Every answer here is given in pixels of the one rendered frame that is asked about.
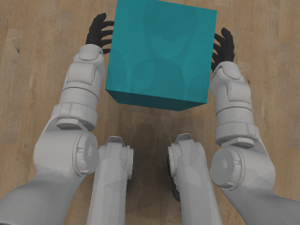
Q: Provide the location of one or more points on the robot left forearm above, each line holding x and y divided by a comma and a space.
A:
80, 93

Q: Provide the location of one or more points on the robot right forearm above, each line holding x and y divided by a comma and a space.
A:
235, 122

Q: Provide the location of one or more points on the robot left thigh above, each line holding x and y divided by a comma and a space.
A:
108, 199

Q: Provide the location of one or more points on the carton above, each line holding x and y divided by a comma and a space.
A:
161, 54

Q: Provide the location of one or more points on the right robot hand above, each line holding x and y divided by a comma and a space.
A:
225, 52

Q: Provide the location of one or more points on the right robot upper arm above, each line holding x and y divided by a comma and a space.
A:
247, 179

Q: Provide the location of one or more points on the left robot upper arm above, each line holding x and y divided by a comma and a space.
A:
63, 157

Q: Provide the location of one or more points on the left robot hand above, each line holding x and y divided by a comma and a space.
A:
95, 34

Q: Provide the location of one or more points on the robot left shin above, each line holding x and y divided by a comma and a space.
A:
111, 139

